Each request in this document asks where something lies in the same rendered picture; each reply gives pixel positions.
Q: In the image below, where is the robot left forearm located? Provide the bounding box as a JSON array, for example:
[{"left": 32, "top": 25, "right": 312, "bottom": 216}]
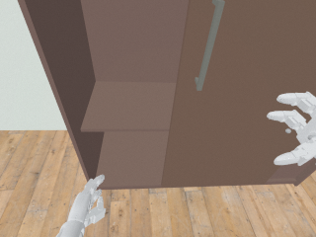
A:
[{"left": 56, "top": 220, "right": 85, "bottom": 237}]

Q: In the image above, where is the handle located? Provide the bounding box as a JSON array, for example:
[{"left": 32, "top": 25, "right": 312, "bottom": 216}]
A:
[{"left": 195, "top": 0, "right": 225, "bottom": 91}]

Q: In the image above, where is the robot right hand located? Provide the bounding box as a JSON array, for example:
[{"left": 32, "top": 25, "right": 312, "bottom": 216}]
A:
[{"left": 267, "top": 92, "right": 316, "bottom": 166}]

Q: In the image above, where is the robot left hand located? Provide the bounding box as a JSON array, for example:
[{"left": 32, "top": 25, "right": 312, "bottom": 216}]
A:
[{"left": 67, "top": 175, "right": 106, "bottom": 227}]

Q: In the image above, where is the wardrobe door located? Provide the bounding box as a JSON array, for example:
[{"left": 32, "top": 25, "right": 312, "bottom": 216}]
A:
[
  {"left": 270, "top": 157, "right": 315, "bottom": 179},
  {"left": 161, "top": 0, "right": 316, "bottom": 188}
]

